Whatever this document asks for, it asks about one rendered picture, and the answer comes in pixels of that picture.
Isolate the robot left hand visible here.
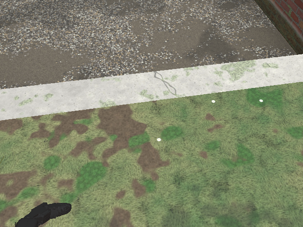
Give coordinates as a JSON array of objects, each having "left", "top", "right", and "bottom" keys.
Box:
[{"left": 14, "top": 202, "right": 72, "bottom": 227}]

